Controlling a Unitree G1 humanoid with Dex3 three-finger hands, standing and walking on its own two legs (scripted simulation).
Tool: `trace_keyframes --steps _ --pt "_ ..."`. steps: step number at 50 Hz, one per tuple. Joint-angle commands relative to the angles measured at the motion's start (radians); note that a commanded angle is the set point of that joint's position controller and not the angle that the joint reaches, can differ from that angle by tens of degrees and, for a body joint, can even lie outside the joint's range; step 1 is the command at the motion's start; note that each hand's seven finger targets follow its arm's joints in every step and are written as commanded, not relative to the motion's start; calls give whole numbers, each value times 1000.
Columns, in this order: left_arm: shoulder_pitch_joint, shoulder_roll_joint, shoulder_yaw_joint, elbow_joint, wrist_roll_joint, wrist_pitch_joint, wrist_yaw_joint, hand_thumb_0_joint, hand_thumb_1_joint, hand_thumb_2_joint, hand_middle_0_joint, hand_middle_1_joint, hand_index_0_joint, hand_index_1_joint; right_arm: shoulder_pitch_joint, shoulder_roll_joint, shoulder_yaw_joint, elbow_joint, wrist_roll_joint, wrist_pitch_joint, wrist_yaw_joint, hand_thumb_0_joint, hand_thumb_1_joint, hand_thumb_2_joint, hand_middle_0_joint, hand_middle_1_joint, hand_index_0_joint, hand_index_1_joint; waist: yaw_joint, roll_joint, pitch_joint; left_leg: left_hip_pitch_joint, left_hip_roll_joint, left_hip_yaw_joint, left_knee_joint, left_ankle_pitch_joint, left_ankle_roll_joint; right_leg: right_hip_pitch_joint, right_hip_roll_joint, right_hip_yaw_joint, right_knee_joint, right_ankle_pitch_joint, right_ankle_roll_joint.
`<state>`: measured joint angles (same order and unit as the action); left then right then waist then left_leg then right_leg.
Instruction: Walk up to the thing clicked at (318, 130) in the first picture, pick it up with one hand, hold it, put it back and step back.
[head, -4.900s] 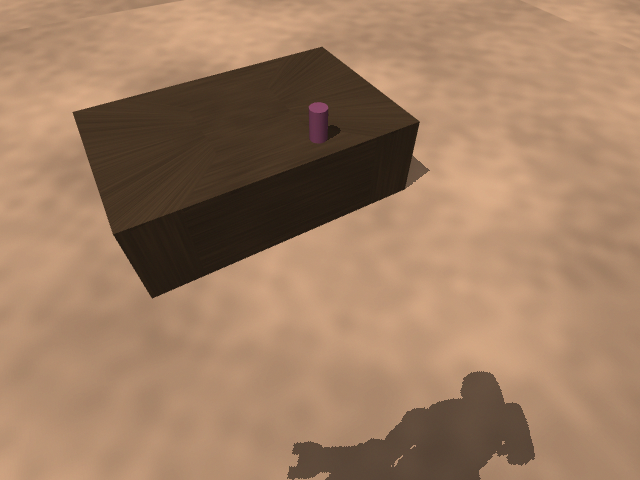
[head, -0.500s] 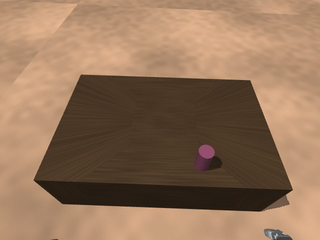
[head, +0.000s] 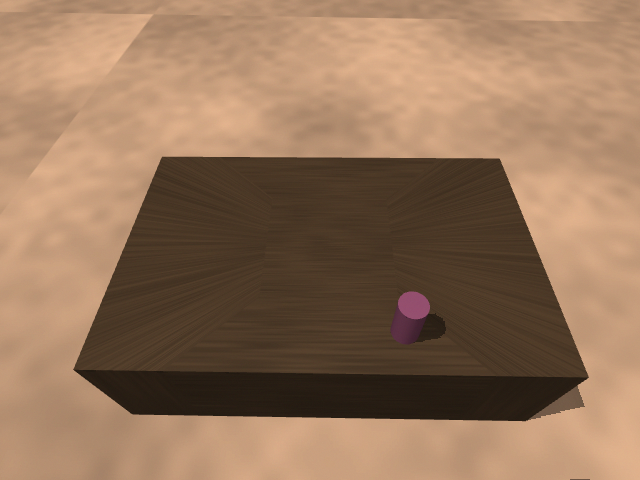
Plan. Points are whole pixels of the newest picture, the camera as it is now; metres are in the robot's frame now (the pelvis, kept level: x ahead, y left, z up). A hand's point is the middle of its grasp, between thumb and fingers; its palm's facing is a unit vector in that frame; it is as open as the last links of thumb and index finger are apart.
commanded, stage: walk up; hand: right
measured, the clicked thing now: (409, 318) +0.49 -0.20 -0.36
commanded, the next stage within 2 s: stand in 0.26 s
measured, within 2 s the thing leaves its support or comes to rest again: neither
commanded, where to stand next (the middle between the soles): +0.07 +0.01 m, yaw -1 degrees
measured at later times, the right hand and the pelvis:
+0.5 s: hand out of the picture +0.09 -0.25 -0.15, palm faces +0.01 +0.94 -0.35, open 7.4 cm; pelvis +0.00 +0.00 +0.00, yaw +0 degrees
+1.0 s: hand out of the picture +0.06 -0.26 -0.16, palm faces -0.01 +0.94 -0.33, open 7.4 cm; pelvis -0.01 +0.00 +0.00, yaw +0 degrees
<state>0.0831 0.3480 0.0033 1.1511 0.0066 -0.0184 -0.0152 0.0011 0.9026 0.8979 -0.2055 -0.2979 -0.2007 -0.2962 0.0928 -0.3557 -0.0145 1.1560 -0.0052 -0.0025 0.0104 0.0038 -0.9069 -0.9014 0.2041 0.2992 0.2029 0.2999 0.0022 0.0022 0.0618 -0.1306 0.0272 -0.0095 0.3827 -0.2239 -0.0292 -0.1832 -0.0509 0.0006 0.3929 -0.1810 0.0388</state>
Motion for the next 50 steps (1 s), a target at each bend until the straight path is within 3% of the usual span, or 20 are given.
trace_keyframes --steps 1,12,14,17,23,26,33,37,42,48,50 --pt "-62 220 46 -65 0 -20 19 0 900 900 -200 -300 -200 -300 -56 -215 -38 -64 -4 -27 -11 0 -900 -900 200 300 200 300 1 -2 -119 2 81 -49 -66 128 52 70 -73 62 -57 126 -53" --pt "-59 213 45 -65 3 -15 23 0 900 900 -200 -300 -200 -300 -53 -215 -43 -69 -4 -24 -15 0 -900 -900 200 300 200 300 -3 7 -113 8 87 -38 -74 170 52 93 -73 53 -51 190 -47" --pt "-55 214 45 -66 -2 -14 27 0 900 900 -200 -300 -200 -300 -59 -219 -41 -79 -1 -26 -18 0 -900 -900 200 300 200 300 -1 -2 -108 22 110 -64 -72 309 42 96 -82 57 -45 275 -44" --pt "-52 212 45 -66 -2 -13 25 0 900 900 -200 -300 -200 -300 -48 -217 -39 -79 1 -27 -20 0 -900 -900 200 300 200 300 -8 1 -126 36 109 -54 -70 330 40 119 -83 56 -50 298 -42" --pt "-53 209 42 -70 2 -10 23 0 900 900 -200 -300 -200 -300 -65 -218 -38 -85 0 -25 -19 0 -900 -900 200 300 200 300 -5 19 -138 44 110 -51 -84 285 38 127 -84 55 -66 265 -40" --pt "-50 213 40 -66 3 -7 22 0 900 900 -200 -300 -200 -300 -77 -212 -37 -87 0 -23 -17 0 -900 -900 200 300 200 300 -2 15 -107 26 104 -55 -102 190 36 100 -78 51 -86 181 -39" --pt "-46 222 40 -66 4 -11 20 0 900 900 -200 -300 -200 -300 -70 -213 -38 -84 -2 -18 -10 0 -900 -900 200 300 200 300 -4 1 -76 10 97 -60 -120 86 40 67 -76 62 -115 90 -39" --pt "-41 224 40 -68 4 -15 19 0 900 900 -200 -300 -200 -300 -60 -212 -38 -85 -4 -20 -8 0 -900 -900 200 300 200 300 -7 5 -94 13 100 -61 -111 102 42 82 -84 67 -111 125 -42" --pt "-29 227 42 -62 2 -11 17 0 900 900 -200 -300 -200 -300 -56 -207 -36 -82 -4 -20 -7 0 -900 -900 200 300 200 300 0 10 -69 -3 95 -67 -127 35 38 57 -75 68 -112 35 -44" --pt "-17 229 40 -64 4 -13 17 0 900 900 -200 -300 -200 -300 -37 -210 -37 -80 -5 -20 -6 0 -900 -900 200 300 200 300 -2 -4 -83 5 98 -67 -113 60 42 56 -80 73 -109 59 -46" --pt "-19 231 40 -67 3 -12 16 0 900 900 -200 -300 -200 -300 -35 -207 -35 -78 -5 -18 -7 0 -900 -900 200 300 200 300 -1 -10 -64 -9 93 -66 -113 27 39 39 -77 77 -120 2 -44"
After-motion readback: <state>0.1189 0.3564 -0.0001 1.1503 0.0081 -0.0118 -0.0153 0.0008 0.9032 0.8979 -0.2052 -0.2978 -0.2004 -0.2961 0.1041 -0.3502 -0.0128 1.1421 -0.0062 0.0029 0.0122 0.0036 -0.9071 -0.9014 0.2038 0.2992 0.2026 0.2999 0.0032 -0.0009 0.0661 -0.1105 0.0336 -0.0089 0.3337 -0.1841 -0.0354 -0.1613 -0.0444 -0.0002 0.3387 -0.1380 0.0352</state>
